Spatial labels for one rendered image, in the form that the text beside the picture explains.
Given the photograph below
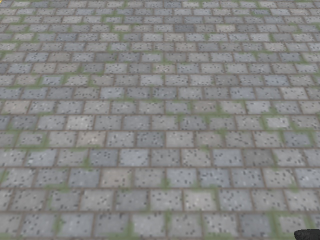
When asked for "robot right hand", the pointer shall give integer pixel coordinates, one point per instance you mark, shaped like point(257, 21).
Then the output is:
point(307, 234)

